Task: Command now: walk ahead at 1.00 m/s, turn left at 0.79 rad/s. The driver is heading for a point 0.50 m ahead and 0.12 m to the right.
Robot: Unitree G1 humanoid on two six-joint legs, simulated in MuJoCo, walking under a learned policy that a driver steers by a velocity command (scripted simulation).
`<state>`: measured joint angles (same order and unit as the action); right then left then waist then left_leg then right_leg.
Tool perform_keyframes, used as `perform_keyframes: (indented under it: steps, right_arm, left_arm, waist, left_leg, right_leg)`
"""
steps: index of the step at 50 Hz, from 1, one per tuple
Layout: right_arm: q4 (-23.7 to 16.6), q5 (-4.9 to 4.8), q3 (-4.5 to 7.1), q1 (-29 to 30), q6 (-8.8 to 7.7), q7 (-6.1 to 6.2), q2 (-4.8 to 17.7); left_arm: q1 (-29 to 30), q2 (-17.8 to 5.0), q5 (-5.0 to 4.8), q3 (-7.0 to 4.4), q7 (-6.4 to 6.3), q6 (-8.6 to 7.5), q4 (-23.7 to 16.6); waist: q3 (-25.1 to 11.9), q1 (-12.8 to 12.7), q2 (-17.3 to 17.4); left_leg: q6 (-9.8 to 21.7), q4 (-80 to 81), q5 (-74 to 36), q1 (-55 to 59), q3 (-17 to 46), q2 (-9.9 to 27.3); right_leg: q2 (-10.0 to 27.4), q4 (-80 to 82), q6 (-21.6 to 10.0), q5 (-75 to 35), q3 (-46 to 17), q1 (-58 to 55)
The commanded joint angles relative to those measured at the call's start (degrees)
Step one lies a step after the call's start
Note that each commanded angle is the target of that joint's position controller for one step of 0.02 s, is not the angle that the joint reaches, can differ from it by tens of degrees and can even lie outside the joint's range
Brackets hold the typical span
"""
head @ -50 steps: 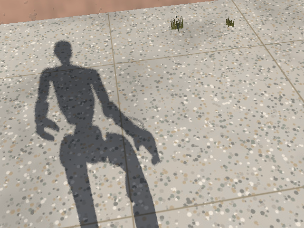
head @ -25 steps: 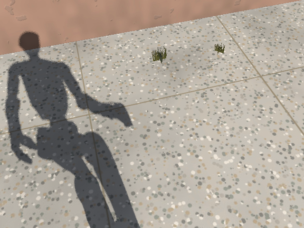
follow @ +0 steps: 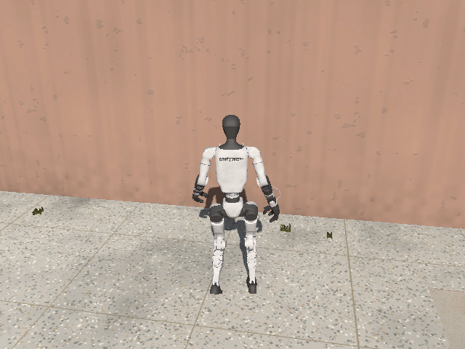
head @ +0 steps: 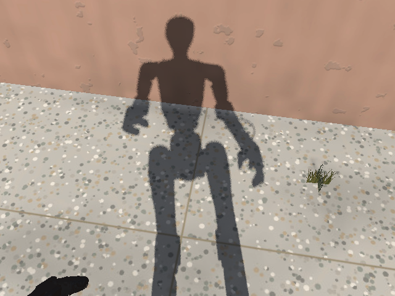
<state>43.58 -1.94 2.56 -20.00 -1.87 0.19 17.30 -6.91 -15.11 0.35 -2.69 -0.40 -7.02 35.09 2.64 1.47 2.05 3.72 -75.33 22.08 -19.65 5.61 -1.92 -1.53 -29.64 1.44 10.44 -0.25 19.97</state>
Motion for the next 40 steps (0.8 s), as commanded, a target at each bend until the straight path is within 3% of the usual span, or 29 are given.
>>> perform_keyframes:
  steps: [1,3,4,6,8,11,13,14,15,16,17,18,19,20,21,22,23,24,26,28,30,32,34,35,36,37,38,39,40]
  right_arm:
    - [-8.73,-0.1,0.2,6.26,-0.73,-0.78,1.52]
    - [-9.31,-0.76,-1.03,5.57,-0.35,-1.14,-2.13]
    - [-10.01,-0.36,-1.5,7.18,-0.53,-1.31,-2.42]
    - [-11.4,1.19,-1.97,10.84,-1.54,-1.88,-0.75]
    - [-12.3,2.21,-2.18,16.42,-3.0,-2.92,1.23]
    - [-13.11,1.34,-1.64,21.28,-4.43,-3.87,3.33]
    - [-12.89,0.85,-0.08,19.39,-4.76,-3.39,6.48]
    - [-11.93,0.67,1.34,13.83,-4.67,-2.83,8.82]
    - [-10.26,0.59,2.61,4.65,-4.14,-2.02,10.45]
    - [-8.52,1.38,3.97,-6.95,-3.31,-0.67,14.74]
    - [-6.99,3.42,4.64,-9.23,-3.5,-1.32,19.73]
    - [-6.41,2.42,3.43,-8.86,-3.49,-1.65,13.77]
    - [-5.02,1.99,2.52,-5.79,-3.61,-1.61,10.58]
    - [-4.66,2.85,1.87,-1.43,-3.64,-1.71,8.24]
    - [-4.35,3.87,1.41,2.52,-3.82,-1.91,5.71]
    - [-3.95,4.37,1.01,4.89,-4.22,-1.97,3.22]
    - [-3.47,3.75,0.76,7.24,-4.37,-1.8,1.87]
    - [-2.89,2.99,0.82,8.67,-4.82,-1.62,1.88]
    - [-1.91,1.79,1.65,10.8,-5.37,-0.86,5.14]
    - [-1.68,1.51,2.3,11.76,-5.25,0.0,7.42]
    - [-0.3,0.62,2.6,9.81,-4.98,0.41,9.08]
    - [0.9,0.29,2.92,9.29,-4.23,0.59,10.3]
    - [0.67,1.54,2.55,9.77,-3.57,1.22,9.83]
    - [-0.02,2.92,1.66,6.89,-3.27,1.64,8.21]
    - [0.66,3.79,-0.81,-5.88,-2.7,1.0,1.21]
    - [3.33,2.34,-0.5,-8.35,-1.98,0.35,6.1]
    - [3.05,0.97,0.33,-2.38,-1.15,0.25,9.19]
    - [2.21,1.37,0.39,3.29,-0.19,1.05,9.23]
    - [1.54,2.31,0.17,5.92,0.89,1.93,8.22]
  left_arm:
    - [-10.39,-4.22,1.07,-1.76,0.22,0.18,2.31]
    - [-10.15,-2.15,-0.57,-0.95,1.36,-0.14,4.88]
    - [-10.04,-3.11,-1.23,-1.13,1.52,-0.33,5.59]
    - [-9.02,-7.06,-1.79,-2.0,1.29,-0.63,5.98]
    - [-9.84,-9.66,-2.1,-2.79,1.0,-0.79,5.84]
    - [-15.2,-13.14,-2.71,-3.45,0.87,-0.65,7.19]
    - [-18.12,-13.51,-2.27,-3.06,0.82,0.62,8.5]
    - [-19.25,-13.99,-1.53,-2.79,0.86,1.34,9.28]
    - [-19.1,-14.25,-0.9,-2.42,0.72,1.75,9.5]
    - [-20.0,-9.1,0.66,-0.64,0.55,1.58,8.06]
    - [-30.36,1.44,-2.57,2.06,0.51,0.43,6.43]
    - [-24.68,-3.87,-4.93,0.95,0.18,0.38,6.57]
    - [-17.22,-6.05,-5.46,0.08,-0.3,0.61,4.99]
    - [-13.76,-6.09,-3.99,0.13,-0.72,0.89,4.38]
    - [-12.75,-6.1,-2.27,-0.27,-0.68,1.5,4.39]
    - [-14.03,-5.47,-2.01,-0.56,-0.33,2.47,5.09]
    - [-15.11,-3.98,-2.56,-0.43,-0.07,3.51,5.43]
    - [-14.3,-2.64,-2.48,-0.1,0.0,4.22,5.26]
    - [-9.95,-0.73,-0.74,0.94,0.69,4.26,3.33]
    - [-9.25,-1.44,-0.11,1.01,2.4,3.38,4.12]
    - [-6.51,-3.63,-0.14,0.46,3.67,3.33,3.47]
    - [-7.73,-6.34,0.45,-0.58,3.73,3.5,3.99]
    - [-11.83,-10.8,1.48,-2.02,2.08,3.52,4.48]
    - [-11.96,-15.56,1.5,-2.74,0.66,3.64,3.53]
    - [-7.5,-18.75,3.29,-2.41,-0.31,3.8,2.05]
    - [-7.83,-15.03,2.17,-2.13,0.19,4.16,0.86]
    - [-5.93,-12.73,0.85,-1.55,0.76,4.09,0.79]
    - [-3.28,-10.91,0.18,-1.0,1.04,4.15,1.3]
    - [-0.72,-9.49,0.58,-0.3,1.15,3.98,1.42]
  waist:
    - [-1.95,-4.46,-5.11]
    - [0.09,-1.33,-5.58]
    - [2.57,-0.51,-4.97]
    - [5.46,1.18,-3.69]
    - [6.8,-0.48,-0.97]
    - [6.4,-1.97,-1.78]
    - [3.06,-0.21,-4.22]
    - [-1.94,3.45,-5.86]
    - [-7.86,9.52,-7.76]
    - [-17.34,13.4,-2.7]
    - [-30.57,5.68,18.8]
    - [-25.45,7.38,13.72]
    - [-13.58,7.19,9.55]
    - [-7.67,4.91,4.01]
    - [-4.66,1.86,3.72]
    - [-4.21,-0.76,4.74]
    - [-4.1,-2.81,5.33]
    - [-2.23,-3.6,4.79]
    - [0.43,-4.23,2.72]
    - [-2.71,-4.07,2.83]
    - [-3.93,-3.61,2.58]
    - [-4.41,-5.68,0.76]
    - [-5.76,-9.62,-0.06]
    - [-9.19,-8.58,-10.33]
    - [-16.13,0.79,-26.09]
    - [-24.15,-1.87,-18.15]
    - [-18.38,-3.04,-11.23]
    - [-13.66,-2.99,-5.82]
    - [-11.04,-2.0,-5.42]
  left_leg:
    - [-0.02,-1.75,-2.9,-22.82,1.35,8.9]
    - [0.23,2.07,-0.52,-21.9,2.43,9.62]
    - [-0.23,5.34,-1.65,-23.46,2.95,9.72]
    - [-1.0,15.43,-10.71,-24.53,2.06,11.28]
    - [-1.92,27.95,-21.3,-16.57,-1.31,9.59]
    - [-3.09,37.78,-26.51,-5.34,-2.78,6.1]
    - [-2.36,41.39,-22.02,-1.33,-3.3,3.95]
    - [-1.2,41.65,-17.63,6.69,-5.04,1.68]
    - [-0.93,39.51,-14.94,20.57,-6.24,1.58]
    - [0.76,36.65,-5.68,38.9,6.5,13.54]
    - [8.37,50.92,20.61,49.34,38.38,26.29]
    - [7.14,60.35,28.61,44.21,45.1,25.25]
    - [6.36,60.16,15.19,36.92,35.37,24.15]
    - [6.67,58.15,-5.16,28.13,25.19,22.5]
    - [7.12,56.82,-23.99,19.93,16.47,20.08]
    - [6.9,56.26,-36.86,14.59,9.52,18.26]
    - [7.38,58.07,-38.66,11.94,5.91,17.98]
    - [7.58,59.77,-42.23,9.13,3.89,18.45]
    - [7.66,61.84,-47.02,6.13,-0.94,18.18]
    - [5.62,62.31,-43.51,4.63,-6.99,13.8]
    - [4.49,61.88,-40.4,7.12,-7.27,15.04]
    - [2.42,56.72,-40.57,9.75,-8.29,14.84]
    - [-0.96,44.27,-42.66,8.89,-9.6,11.3]
    - [-3.8,30.14,-22.68,4.77,-11.04,6.99]
    - [-6.84,11.2,14.12,-7.83,-7.6,0.4]
    - [-6.61,6.33,15.67,-7.2,-0.68,1.01]
    - [-6.36,4.91,13.28,-10.62,-0.52,2.71]
    - [-6.7,7.2,9.9,-11.79,-1.6,4.45]
    - [-7.19,10.22,7.12,-10.43,-1.11,6.06]
  right_leg:
    - [16.13,16.15,-10.93,4.55,-20.56,-19.28]
    - [15.48,19.1,-12.44,5.27,-17.72,-13.02]
    - [15.88,20.77,-13.74,4.32,-16.96,-10.8]
    - [15.31,23.49,-14.64,1.75,-14.53,-8.38]
    - [12.37,26.24,-13.37,-1.56,-9.34,-3.54]
    - [13.94,27.87,-12.34,-4.25,-8.23,-5.03]
    - [14.98,20.61,-10.41,-17.6,-7.92,-13.1]
    - [13.55,11.15,-9.07,-28.32,-6.59,-14.27]
    - [11.32,-2.85,-7.0,-32.94,-4.71,-8.24]
    - [8.24,-24.4,-4.28,-18.25,-4.2,5.3]
    - [1.3,-45.4,-3.39,17.41,-7.33,17.61]
    - [2.94,-52.78,-3.7,15.66,-9.17,23.84]
    - [4.52,-54.71,-3.18,12.32,-6.88,29.13]
    - [6.97,-52.16,-2.52,9.13,-5.78,27.57]
    - [8.06,-48.46,-1.91,8.6,-5.45,23.34]
    - [8.99,-45.78,-1.63,10.08,-6.1,18.09]
    - [9.14,-41.83,-1.19,11.87,-6.06,15.49]
    - [9.05,-37.58,-0.92,12.62,-5.7,14.56]
    - [8.66,-24.27,-0.71,6.57,-4.56,13.01]
    - [5.6,-10.85,-1.73,-9.37,-1.86,3.3]
    - [3.95,-6.47,-2.65,-16.55,-2.2,-0.79]
    - [2.4,-2.87,-4.02,-17.93,-1.93,-4.57]
    - [1.36,-0.94,-4.91,-16.59,-2.1,-14.45]
    - [8.74,-1.02,-4.87,-43.01,-10.84,-21.21]
    - [21.0,0.74,-14.44,-60.73,-29.79,-32.59]
    - [22.1,6.26,-17.89,-44.32,-36.7,-32.99]
    - [20.15,7.65,-17.26,-32.18,-31.61,-29.39]
    - [17.55,8.64,-15.04,-26.91,-26.34,-24.05]
    - [16.88,9.52,-14.22,-26.49,-23.56,-18.46]
